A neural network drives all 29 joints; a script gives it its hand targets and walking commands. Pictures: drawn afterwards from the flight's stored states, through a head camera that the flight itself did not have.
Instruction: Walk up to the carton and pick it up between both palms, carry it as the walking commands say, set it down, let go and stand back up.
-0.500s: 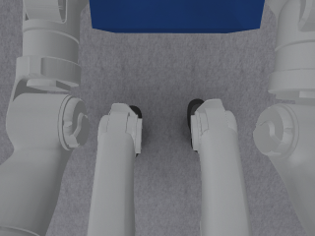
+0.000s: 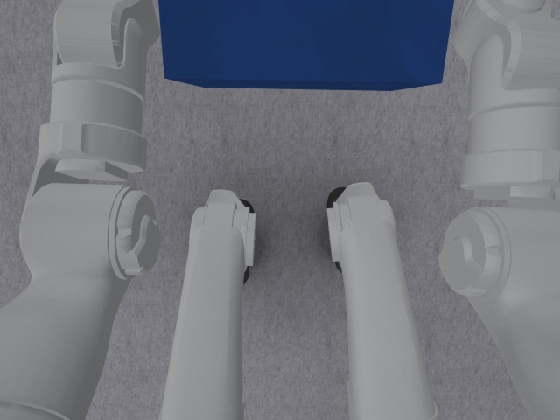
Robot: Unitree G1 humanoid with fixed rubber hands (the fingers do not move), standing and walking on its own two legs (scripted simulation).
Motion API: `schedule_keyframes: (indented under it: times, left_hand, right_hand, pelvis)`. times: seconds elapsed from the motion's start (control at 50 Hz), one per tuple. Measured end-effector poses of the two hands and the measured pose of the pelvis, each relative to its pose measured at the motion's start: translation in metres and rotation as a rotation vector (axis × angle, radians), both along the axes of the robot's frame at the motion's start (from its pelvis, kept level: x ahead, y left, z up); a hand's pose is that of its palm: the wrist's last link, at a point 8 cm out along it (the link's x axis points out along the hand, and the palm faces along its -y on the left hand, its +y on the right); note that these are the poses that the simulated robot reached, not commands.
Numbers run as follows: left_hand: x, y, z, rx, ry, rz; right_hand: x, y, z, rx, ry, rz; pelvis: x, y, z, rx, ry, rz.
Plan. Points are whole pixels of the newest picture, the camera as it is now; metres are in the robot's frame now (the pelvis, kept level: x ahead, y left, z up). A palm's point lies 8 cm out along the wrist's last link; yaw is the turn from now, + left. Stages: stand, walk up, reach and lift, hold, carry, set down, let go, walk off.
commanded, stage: reach and lift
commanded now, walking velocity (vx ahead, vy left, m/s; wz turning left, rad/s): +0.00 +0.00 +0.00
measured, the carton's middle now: out of the picture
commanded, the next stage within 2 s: none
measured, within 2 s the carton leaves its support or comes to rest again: neither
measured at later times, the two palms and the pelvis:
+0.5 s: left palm out of the picture +0.55 +0.15 -0.02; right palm out of the picture +0.52 -0.19 -0.01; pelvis +0.00 +0.00 +0.05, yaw +0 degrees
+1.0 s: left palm out of the picture +0.52 +0.15 +0.05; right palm out of the picture +0.49 -0.19 +0.06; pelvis +0.00 +0.00 +0.11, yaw +1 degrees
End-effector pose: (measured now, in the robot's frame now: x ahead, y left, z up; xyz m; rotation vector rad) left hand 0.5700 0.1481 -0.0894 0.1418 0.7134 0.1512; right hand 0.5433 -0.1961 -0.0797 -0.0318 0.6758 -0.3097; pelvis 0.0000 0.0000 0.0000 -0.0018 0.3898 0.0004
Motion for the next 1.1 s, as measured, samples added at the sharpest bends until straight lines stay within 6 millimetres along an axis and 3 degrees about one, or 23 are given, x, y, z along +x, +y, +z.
schedule_keyframes:
  times: [1.1]
  left_hand:
    - [-0.057,0.003,0.152,0.008,0.000,-0.008]
  right_hand:
    - [-0.057,0.003,0.152,0.013,0.000,-0.011]
  pelvis:
    - [0.005,0.001,0.123,-0.009,-0.202,0.008]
